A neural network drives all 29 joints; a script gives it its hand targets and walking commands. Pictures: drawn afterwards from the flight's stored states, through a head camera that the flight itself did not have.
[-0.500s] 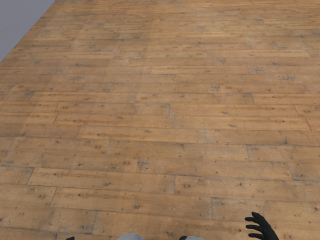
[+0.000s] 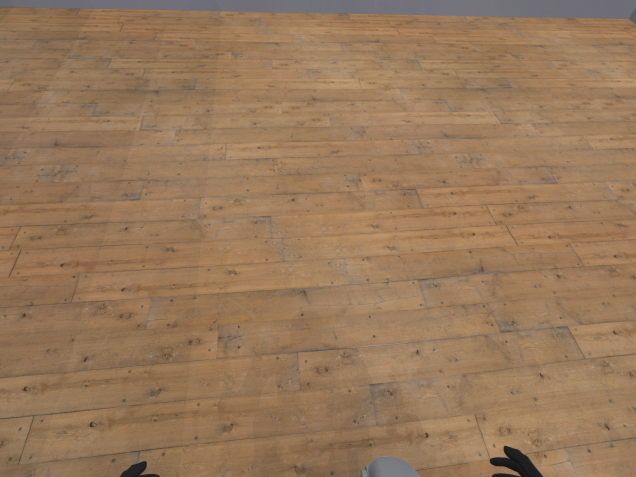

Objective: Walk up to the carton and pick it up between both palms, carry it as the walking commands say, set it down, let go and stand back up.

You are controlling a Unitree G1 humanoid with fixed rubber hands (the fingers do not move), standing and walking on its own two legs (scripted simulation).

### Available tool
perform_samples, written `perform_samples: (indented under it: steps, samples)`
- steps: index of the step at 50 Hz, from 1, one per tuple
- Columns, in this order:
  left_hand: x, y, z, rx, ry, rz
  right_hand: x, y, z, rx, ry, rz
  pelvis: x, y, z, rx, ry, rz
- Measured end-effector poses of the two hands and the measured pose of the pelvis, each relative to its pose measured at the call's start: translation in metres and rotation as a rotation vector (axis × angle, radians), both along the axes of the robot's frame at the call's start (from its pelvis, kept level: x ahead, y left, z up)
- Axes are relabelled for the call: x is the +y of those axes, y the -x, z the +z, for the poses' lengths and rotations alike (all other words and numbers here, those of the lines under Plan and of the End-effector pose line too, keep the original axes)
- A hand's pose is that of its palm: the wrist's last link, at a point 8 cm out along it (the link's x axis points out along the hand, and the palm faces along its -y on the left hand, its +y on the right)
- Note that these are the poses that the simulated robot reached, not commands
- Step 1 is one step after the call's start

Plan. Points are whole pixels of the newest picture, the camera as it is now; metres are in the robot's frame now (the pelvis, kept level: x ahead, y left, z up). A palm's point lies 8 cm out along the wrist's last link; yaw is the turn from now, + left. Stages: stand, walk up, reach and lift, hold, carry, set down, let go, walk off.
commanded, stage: walk up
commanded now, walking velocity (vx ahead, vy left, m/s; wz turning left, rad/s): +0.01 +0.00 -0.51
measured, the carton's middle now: out of the picture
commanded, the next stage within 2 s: none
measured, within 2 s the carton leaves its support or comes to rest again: neither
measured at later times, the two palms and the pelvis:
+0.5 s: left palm out of the picture +0.10 +0.18 -0.07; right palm out of the picture +0.03 -0.34 -0.14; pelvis -0.03 -0.08 +0.01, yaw -14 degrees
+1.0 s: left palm out of the picture +0.14 +0.21 -0.14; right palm out of the picture -0.04 -0.30 -0.09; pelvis -0.03 +0.00 +0.00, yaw -26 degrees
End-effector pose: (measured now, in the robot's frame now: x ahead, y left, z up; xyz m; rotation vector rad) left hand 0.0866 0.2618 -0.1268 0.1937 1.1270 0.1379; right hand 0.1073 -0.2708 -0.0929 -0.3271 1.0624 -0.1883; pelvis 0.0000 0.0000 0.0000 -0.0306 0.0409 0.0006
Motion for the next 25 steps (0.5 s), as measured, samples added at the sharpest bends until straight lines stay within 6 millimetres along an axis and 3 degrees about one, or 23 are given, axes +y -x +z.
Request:
perform_samples:
  steps: [6, 10, 17, 25]
  samples:
    - [-0.026, -0.020, 0.010, -0.009, -0.060, -0.077, -0.026, 0.029, -0.027, 0.014, -0.067, -0.073, -0.026, 0.005, -0.007, -0.006, -0.063, -0.071]
    - [-0.051, -0.026, 0.013, -0.045, -0.104, -0.108, -0.045, 0.037, -0.052, 0.006, -0.121, -0.091, -0.051, 0.009, -0.019, -0.047, -0.091, -0.093]
    - [-0.069, -0.002, 0.038, 0.040, -0.164, -0.164, -0.064, 0.050, -0.048, -0.014, -0.187, -0.150, -0.071, 0.020, -0.003, -0.059, -0.133, -0.173]
    - [-0.081, -0.014, 0.052, 0.028, -0.185, -0.244, -0.071, 0.076, -0.044, -0.015, -0.207, -0.231, -0.075, 0.026, 0.006, -0.063, -0.151, -0.252]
